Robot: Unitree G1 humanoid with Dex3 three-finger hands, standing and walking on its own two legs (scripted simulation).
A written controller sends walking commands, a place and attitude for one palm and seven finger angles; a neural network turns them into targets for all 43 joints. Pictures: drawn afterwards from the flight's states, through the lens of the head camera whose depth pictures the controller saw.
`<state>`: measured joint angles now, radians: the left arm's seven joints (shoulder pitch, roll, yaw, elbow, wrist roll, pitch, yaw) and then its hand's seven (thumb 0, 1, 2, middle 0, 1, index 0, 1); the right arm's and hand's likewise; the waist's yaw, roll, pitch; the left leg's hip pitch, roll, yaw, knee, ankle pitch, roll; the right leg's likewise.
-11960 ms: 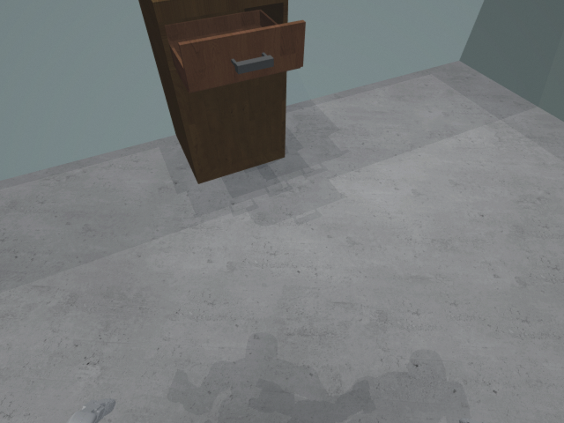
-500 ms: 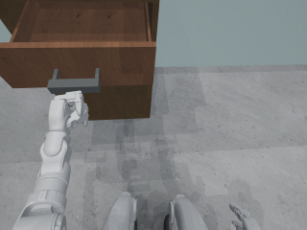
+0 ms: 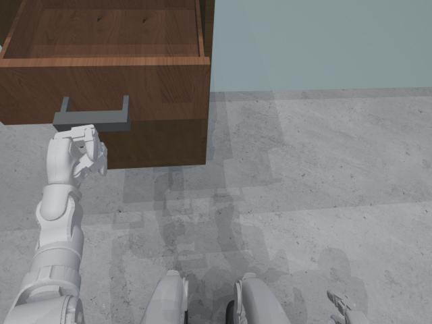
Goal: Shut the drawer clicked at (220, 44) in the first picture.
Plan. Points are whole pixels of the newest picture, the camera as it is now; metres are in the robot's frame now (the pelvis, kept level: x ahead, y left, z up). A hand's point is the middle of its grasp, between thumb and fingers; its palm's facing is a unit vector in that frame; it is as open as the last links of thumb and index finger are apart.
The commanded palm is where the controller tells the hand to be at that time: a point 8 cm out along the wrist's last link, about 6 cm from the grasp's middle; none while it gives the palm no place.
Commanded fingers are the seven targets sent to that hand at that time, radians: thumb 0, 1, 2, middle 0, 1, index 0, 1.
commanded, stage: push the drawer shut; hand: left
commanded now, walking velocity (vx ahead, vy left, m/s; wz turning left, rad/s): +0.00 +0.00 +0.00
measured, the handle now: (95, 111) +0.49 +0.25 +0.03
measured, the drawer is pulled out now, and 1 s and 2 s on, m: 0.19 0.10 0.00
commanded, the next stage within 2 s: none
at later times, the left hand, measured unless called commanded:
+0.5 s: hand (104, 137) +0.44 +0.22 +0.02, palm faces +0.11 -0.99 -0.02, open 3.4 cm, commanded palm +0.44 +0.26 +0.03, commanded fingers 0.00 0.90 0.90 -1.40 -1.60 -1.40 -1.60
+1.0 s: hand (109, 113) +0.50 +0.23 +0.02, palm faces +0.12 -0.99 -0.03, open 3.4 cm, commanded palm +0.50 +0.25 +0.03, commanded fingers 0.00 0.90 0.90 -1.40 -1.60 -1.40 -1.60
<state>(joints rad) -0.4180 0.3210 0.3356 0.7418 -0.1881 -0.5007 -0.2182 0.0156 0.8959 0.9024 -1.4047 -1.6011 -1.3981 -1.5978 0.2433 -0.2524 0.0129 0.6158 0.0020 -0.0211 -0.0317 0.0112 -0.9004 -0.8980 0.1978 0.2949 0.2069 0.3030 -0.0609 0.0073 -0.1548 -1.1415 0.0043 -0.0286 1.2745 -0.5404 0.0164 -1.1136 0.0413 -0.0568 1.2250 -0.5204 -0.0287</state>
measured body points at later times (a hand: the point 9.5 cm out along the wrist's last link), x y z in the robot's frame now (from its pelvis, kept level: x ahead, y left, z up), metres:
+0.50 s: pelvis -0.01 +0.02 -0.01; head +0.13 +0.04 +0.42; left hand +0.43 +0.28 +0.02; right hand +0.08 -0.24 -0.13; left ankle +0.03 +0.11 -0.62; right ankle +0.03 -0.11 -0.62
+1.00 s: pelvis -0.01 +0.01 -0.02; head +0.15 +0.05 +0.40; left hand +0.49 +0.28 +0.02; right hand +0.02 -0.26 -0.12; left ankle +0.03 +0.11 -0.62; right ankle +0.03 -0.11 -0.62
